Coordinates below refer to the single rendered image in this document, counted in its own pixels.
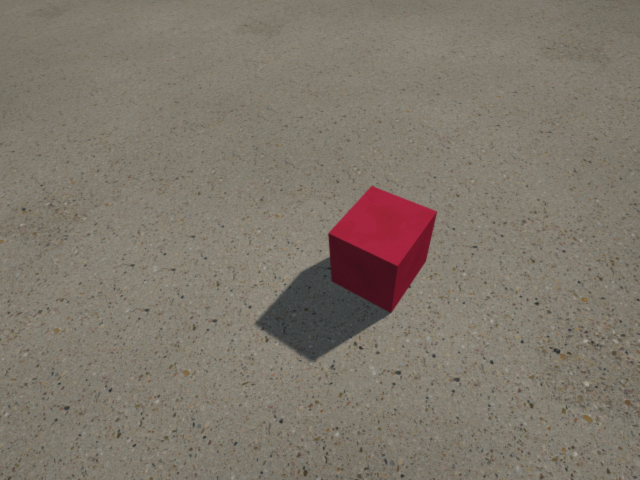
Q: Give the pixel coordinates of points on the carton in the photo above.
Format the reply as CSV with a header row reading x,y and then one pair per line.
x,y
379,246

